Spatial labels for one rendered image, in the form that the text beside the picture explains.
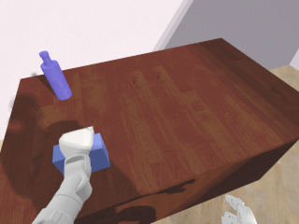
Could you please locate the robot right hand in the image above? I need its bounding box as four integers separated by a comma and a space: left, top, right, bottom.
221, 194, 257, 224

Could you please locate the table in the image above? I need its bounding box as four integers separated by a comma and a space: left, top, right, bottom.
0, 38, 299, 224

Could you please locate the sponge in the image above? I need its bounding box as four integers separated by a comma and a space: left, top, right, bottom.
52, 133, 110, 175

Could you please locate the robot left forearm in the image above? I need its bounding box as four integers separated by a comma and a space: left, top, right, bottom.
32, 153, 93, 224

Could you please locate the robot left hand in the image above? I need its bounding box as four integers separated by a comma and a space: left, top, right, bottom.
59, 126, 94, 169

